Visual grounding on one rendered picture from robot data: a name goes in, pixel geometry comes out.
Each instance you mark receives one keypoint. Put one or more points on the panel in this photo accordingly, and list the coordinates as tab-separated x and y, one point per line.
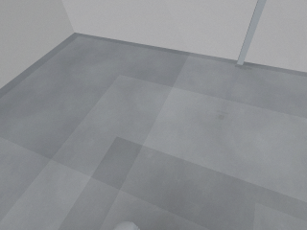
251	30

